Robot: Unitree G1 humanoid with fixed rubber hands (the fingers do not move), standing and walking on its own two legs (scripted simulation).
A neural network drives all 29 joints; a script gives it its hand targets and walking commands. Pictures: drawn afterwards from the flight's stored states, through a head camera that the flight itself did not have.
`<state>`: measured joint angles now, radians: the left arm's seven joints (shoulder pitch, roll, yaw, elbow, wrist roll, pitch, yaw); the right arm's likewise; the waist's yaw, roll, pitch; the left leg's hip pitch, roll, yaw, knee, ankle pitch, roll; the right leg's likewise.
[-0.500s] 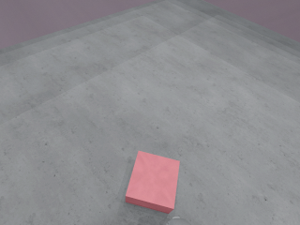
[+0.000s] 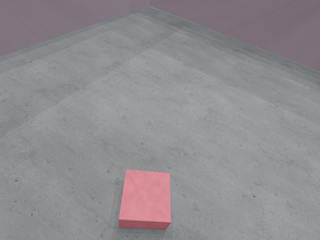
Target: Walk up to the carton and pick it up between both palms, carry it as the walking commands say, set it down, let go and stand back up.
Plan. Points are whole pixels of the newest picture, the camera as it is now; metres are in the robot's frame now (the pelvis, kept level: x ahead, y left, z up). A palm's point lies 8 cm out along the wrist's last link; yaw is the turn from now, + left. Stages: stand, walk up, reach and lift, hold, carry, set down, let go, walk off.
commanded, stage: walk up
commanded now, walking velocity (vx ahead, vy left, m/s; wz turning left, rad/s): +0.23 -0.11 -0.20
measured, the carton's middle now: (145, 198) +0.49 -0.05 -0.71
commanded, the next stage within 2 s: stand in 1.76 s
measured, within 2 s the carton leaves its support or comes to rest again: neither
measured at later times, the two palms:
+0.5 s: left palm out of the picture +0.08 +0.12 -0.11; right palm out of the picture -0.04 -0.33 -0.16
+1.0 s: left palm out of the picture +0.03 +0.23 -0.16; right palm out of the picture +0.08 -0.24 -0.12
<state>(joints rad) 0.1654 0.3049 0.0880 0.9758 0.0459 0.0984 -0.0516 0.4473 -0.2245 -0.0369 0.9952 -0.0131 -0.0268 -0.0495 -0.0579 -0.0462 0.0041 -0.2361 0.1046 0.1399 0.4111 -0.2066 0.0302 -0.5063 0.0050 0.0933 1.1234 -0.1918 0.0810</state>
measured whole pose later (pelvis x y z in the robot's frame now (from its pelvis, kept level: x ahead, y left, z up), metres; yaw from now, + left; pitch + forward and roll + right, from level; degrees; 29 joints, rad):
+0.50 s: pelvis +0.02 -0.11 +0.00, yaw -3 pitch +0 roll +3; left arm 0.25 0.15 -0.02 0.99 0.01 -0.06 0.02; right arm 0.37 -0.20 -0.05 1.08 -0.02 0.07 -0.01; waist -0.01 0.04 0.00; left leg -0.31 0.05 0.02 0.79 -0.31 -0.02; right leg -0.17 -0.04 -0.11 0.33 -0.17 -0.04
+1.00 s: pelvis +0.03 -0.01 +0.00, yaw -2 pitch +0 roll -2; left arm 0.29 0.23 0.03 1.10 0.01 0.04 0.02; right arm 0.23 -0.14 0.00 1.01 -0.02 -0.01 -0.02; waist 0.02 -0.06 0.00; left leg -0.17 0.00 0.06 0.37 -0.22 0.04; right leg -0.28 -0.06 -0.03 0.63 -0.37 0.03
